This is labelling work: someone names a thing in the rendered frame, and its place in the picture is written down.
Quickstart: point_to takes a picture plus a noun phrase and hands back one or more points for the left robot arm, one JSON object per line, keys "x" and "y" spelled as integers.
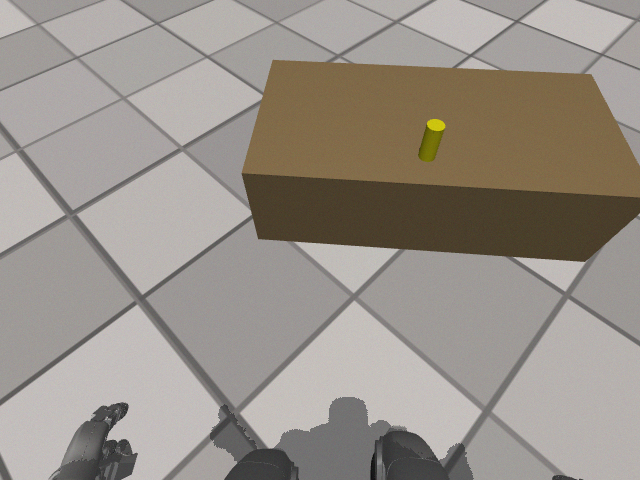
{"x": 77, "y": 470}

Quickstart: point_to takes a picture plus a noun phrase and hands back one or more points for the can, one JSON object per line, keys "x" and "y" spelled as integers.
{"x": 431, "y": 140}

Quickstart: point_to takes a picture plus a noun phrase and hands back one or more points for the left robot hand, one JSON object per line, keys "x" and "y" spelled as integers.
{"x": 115, "y": 460}

